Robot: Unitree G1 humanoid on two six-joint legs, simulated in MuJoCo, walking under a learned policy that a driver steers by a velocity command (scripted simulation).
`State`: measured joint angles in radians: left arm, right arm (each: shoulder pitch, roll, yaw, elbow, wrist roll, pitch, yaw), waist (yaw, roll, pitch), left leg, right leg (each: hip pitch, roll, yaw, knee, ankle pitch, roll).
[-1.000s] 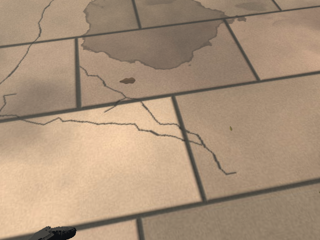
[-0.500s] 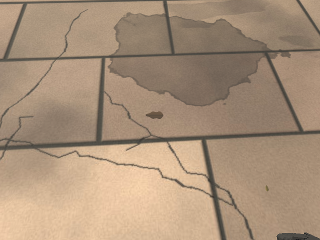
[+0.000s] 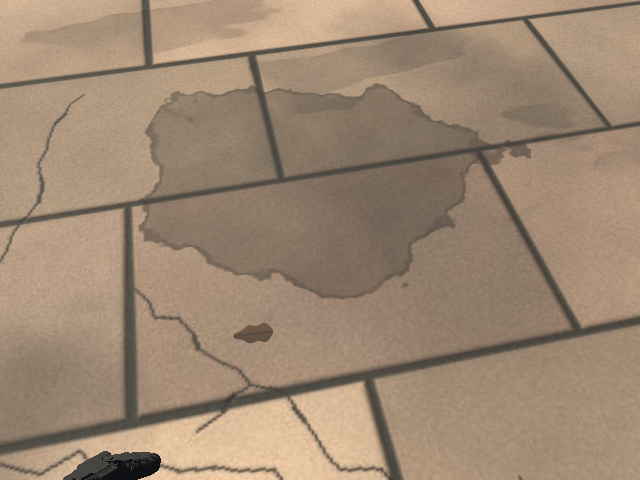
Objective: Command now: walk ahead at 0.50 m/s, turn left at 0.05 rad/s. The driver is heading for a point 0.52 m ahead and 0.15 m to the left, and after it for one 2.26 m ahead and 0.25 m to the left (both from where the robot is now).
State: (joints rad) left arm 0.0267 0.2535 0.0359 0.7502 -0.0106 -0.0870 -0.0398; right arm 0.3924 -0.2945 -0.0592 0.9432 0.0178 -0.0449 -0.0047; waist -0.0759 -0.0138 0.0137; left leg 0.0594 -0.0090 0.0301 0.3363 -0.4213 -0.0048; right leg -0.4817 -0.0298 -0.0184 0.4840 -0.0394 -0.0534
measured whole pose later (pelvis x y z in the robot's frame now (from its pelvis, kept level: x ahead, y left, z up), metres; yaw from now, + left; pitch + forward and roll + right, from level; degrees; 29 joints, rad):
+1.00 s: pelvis +0.43 +0.06 +0.01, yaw +21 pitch +1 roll +2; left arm 0.18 0.28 0.05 0.83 0.00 -0.02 0.01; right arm 0.14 -0.24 -0.03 0.77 -0.02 -0.02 0.00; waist 0.02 -0.04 0.00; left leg -0.25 -0.11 -0.03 0.48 -0.24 0.06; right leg -0.38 -0.06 0.05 0.56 -0.16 0.04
